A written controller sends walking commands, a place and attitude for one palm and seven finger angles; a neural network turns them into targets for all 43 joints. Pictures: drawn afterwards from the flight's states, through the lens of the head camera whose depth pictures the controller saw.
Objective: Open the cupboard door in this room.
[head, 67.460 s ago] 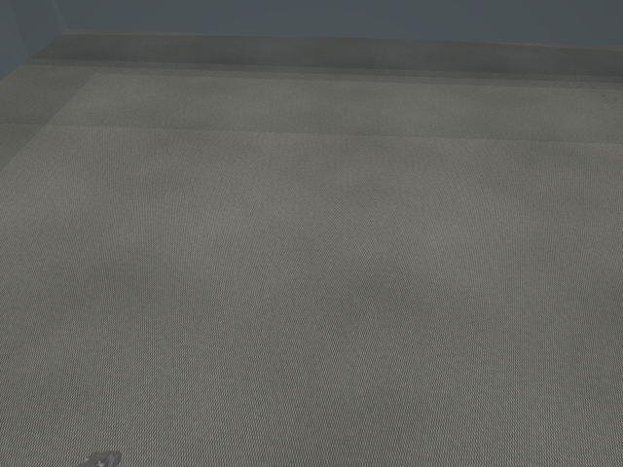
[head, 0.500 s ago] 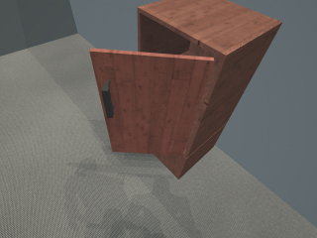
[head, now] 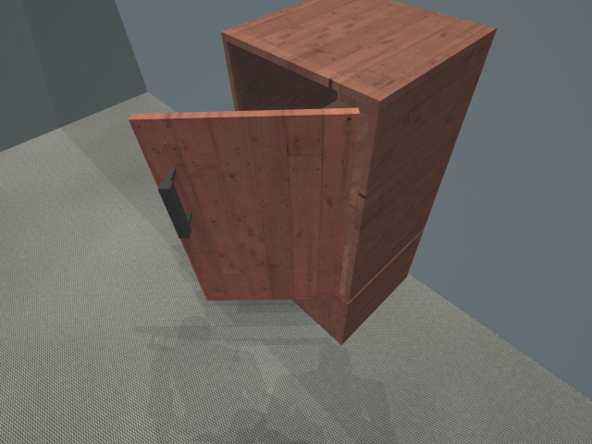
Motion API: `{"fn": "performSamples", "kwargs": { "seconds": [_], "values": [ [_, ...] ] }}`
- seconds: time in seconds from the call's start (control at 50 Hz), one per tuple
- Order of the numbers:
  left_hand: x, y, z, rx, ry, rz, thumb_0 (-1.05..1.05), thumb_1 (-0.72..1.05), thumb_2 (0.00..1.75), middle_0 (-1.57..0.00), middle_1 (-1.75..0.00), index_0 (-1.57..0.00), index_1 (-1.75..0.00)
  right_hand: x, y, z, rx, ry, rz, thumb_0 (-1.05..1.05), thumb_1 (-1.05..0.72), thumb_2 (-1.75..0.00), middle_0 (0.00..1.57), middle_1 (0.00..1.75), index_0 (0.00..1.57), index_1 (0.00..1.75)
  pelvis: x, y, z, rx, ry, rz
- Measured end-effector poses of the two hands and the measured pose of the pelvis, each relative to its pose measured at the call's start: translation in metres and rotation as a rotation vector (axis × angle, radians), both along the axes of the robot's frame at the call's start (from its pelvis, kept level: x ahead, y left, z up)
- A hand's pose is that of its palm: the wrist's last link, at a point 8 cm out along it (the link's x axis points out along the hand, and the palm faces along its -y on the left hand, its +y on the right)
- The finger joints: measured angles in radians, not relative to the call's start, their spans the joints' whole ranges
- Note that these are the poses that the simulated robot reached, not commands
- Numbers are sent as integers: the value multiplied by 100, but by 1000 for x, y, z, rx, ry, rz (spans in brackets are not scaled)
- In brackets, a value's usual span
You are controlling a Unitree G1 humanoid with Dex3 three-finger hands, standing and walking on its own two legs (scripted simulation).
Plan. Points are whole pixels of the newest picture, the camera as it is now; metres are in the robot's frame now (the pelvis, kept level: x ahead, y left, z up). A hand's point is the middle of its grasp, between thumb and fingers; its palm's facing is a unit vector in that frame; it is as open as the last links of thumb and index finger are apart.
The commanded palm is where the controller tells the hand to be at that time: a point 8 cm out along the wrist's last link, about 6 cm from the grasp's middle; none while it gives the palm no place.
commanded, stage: come to a stop and stand still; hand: left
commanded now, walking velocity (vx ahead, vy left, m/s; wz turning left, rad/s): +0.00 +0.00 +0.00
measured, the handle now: (178, 203) +0.53 +0.25 -0.01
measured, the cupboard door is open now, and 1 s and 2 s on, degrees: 46 46 46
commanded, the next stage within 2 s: look again from close up in 0.48 s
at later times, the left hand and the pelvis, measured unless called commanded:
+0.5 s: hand out of the picture +0.01 +0.14 -0.17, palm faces +0.04 -0.98 -0.21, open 7.4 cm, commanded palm none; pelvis +0.02 -0.04 +0.01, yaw +0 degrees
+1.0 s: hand out of the picture +0.02 +0.16 -0.17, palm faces +0.03 -0.97 -0.23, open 7.4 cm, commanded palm none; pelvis +0.01 -0.03 +0.01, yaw +0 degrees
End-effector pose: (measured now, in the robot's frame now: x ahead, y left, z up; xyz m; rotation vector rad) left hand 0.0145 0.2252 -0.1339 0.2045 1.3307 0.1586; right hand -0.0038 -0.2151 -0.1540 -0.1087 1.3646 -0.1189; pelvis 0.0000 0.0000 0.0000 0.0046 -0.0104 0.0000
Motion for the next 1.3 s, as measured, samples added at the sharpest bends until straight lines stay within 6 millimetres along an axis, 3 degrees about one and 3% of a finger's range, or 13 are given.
{"fn": "performSamples", "kwargs": {
  "seconds": [0.18, 0.36, 0.88, 1.2, 1.24, 1.3],
  "values": [
    [-13, -24, 0, -20, 38, 28, 1, 91, 90, -20, -30, -20, -30, 36, -30, 8, -27, -45, 33, 1, -92, -90, 20, 30, 20, 30, 8, -19, 4, 9, -2, 1],
    [-16, -38, -3, -35, 53, 47, 1, 90, 90, -20, -30, -20, -30, 51, -44, 14, -45, -49, 46, 0, -91, -90, 20, 30, 20, 30, 13, -33, 5, 6, -2, 4],
    [2, -20, 0, -12, 16, 40, 1, 90, 90, -20, -30, -20, -30, 25, -37, 15, -43, 15, 33, 0, -91, -90, 20, 30, 20, 30, 13, -30, 8, 6, -7, 6],
    [-6, -15, 0, -9, 23, 41, 1, 90, 90, -20, -30, -20, -30, 26, -33, 17, -46, 6, 39, 0, -90, -90, 20, 30, 20, 30, 8, -23, 9, 1, 0, 7],
    [19, -11, 18, -15, -159, 117, 1, 90, 90, -20, -30, -20, -30, 36, -35, 21, -68, -96, 37, 0, -91, -90, 20, 30, 20, 30, 5, -21, 7, -2, 2, 3],
    [77, -7, 73, 6, -576, 137, 2, 89, 89, -21, -31, -20, -32, 64, -39, 30, -92, -317, 39, 1, -90, -90, 20, 30, 20, 30, -1, -17, 3, 9, 10, 31]
  ]
}}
